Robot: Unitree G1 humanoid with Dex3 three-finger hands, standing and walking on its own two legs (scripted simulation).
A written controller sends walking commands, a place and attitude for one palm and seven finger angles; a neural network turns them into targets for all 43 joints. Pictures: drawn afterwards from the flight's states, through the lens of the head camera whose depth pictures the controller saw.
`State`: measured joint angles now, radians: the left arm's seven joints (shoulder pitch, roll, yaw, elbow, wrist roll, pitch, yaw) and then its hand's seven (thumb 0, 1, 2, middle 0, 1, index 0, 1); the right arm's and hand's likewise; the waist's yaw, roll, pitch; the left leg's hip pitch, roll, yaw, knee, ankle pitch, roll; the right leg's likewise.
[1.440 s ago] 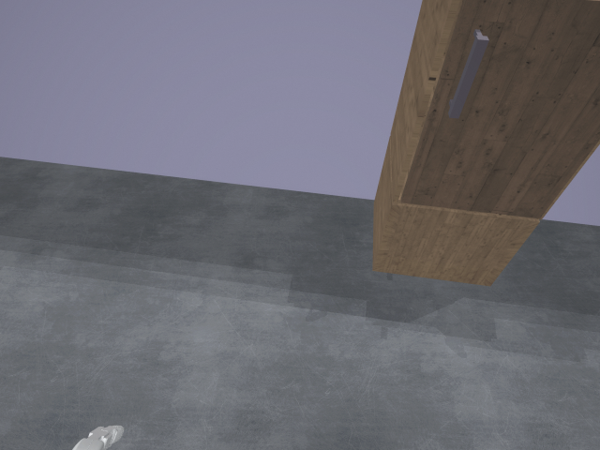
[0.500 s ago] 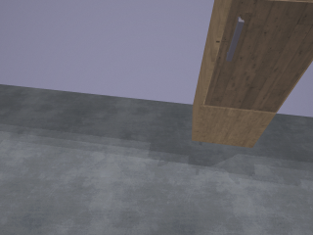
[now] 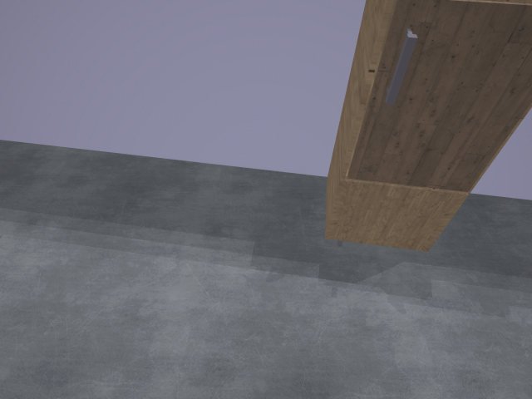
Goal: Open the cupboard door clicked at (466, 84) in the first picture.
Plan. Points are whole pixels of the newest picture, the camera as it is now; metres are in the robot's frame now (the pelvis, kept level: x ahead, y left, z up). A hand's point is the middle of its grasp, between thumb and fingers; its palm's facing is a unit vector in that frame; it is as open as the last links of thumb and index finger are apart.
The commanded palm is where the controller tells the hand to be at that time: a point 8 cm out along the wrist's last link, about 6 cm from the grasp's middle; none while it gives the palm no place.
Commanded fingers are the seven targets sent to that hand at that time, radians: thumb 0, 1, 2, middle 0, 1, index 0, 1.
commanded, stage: look at it before walking up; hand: left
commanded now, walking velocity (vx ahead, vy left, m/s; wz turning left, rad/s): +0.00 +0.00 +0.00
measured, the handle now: (399, 68) +0.88 -0.30 +0.08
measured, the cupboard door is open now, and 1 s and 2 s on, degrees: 0 0 0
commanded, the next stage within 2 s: walk to a spot facing it in 0.10 s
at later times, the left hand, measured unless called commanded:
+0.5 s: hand out of the picture +0.07 +0.21 -0.18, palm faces -0.12 -0.95 -0.29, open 7.4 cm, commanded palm none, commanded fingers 0.00 0.90 0.90 -0.20 -0.30 -0.20 -0.30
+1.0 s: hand out of the picture +0.08 +0.15 -0.16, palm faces -0.30 -0.92 -0.26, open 7.4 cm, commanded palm none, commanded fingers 0.00 0.90 0.90 -0.20 -0.30 -0.20 -0.30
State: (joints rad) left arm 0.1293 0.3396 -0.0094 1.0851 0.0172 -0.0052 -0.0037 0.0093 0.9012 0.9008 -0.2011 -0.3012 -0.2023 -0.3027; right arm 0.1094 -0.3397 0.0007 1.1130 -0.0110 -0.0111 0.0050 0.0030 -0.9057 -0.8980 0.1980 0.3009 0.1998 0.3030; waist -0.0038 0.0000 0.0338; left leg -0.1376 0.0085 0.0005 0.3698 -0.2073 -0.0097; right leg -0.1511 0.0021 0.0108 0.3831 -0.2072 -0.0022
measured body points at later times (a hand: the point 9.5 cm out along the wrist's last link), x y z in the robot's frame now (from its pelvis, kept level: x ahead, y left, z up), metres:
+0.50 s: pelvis -0.01 -0.01 -0.01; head +0.02 -0.01 +0.43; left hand +0.07 +0.26 -0.15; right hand +0.05 -0.28 -0.16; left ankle +0.00 +0.13 -0.75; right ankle -0.01 -0.11 -0.74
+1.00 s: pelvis -0.03 -0.02 +0.00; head +0.01 -0.05 +0.44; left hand +0.09 +0.20 -0.14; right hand -0.01 -0.31 -0.15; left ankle +0.00 +0.14 -0.68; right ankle -0.02 -0.11 -0.75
